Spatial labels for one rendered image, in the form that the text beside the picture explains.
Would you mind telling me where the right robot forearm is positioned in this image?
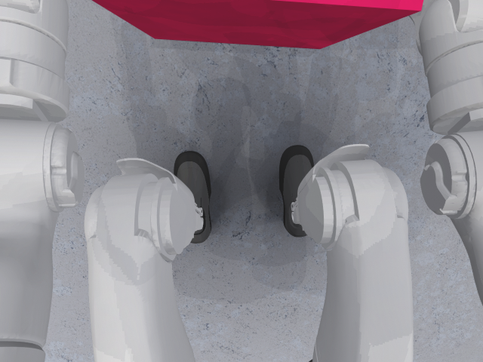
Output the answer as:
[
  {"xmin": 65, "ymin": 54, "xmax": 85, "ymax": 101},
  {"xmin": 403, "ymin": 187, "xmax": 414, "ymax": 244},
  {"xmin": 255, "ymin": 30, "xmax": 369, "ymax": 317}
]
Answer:
[{"xmin": 409, "ymin": 0, "xmax": 483, "ymax": 135}]

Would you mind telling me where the carton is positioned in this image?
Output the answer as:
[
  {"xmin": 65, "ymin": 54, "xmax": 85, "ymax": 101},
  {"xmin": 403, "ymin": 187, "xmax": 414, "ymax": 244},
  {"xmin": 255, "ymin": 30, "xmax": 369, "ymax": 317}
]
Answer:
[{"xmin": 92, "ymin": 0, "xmax": 423, "ymax": 49}]

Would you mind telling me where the left robot forearm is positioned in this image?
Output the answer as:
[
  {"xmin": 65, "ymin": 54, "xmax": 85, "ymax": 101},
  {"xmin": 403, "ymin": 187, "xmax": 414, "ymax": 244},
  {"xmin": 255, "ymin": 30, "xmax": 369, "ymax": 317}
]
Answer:
[{"xmin": 0, "ymin": 0, "xmax": 71, "ymax": 123}]

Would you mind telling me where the left robot foot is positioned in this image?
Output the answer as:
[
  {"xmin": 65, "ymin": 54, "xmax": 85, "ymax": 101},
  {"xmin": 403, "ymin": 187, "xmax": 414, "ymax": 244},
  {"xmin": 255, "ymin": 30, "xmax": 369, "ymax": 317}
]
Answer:
[{"xmin": 174, "ymin": 151, "xmax": 211, "ymax": 244}]

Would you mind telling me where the robot foot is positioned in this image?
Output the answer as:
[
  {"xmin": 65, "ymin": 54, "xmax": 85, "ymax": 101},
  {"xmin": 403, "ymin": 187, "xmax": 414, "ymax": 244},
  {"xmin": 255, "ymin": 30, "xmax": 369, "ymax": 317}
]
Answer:
[
  {"xmin": 174, "ymin": 151, "xmax": 211, "ymax": 244},
  {"xmin": 279, "ymin": 145, "xmax": 314, "ymax": 237}
]

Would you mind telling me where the right robot foot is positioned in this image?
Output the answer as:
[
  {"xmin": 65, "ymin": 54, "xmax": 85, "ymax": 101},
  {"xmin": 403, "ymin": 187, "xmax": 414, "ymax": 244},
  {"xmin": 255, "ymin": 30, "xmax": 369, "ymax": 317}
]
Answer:
[{"xmin": 279, "ymin": 145, "xmax": 314, "ymax": 237}]

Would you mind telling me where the robot left upper arm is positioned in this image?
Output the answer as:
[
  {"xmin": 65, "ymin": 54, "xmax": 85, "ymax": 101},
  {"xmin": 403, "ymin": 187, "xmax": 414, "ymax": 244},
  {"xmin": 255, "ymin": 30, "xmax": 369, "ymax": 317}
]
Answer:
[{"xmin": 0, "ymin": 119, "xmax": 85, "ymax": 362}]

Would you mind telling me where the robot right upper arm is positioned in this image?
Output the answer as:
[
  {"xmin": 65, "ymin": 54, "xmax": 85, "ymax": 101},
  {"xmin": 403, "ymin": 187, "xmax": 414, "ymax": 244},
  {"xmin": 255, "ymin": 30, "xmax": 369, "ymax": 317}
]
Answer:
[{"xmin": 420, "ymin": 130, "xmax": 483, "ymax": 305}]

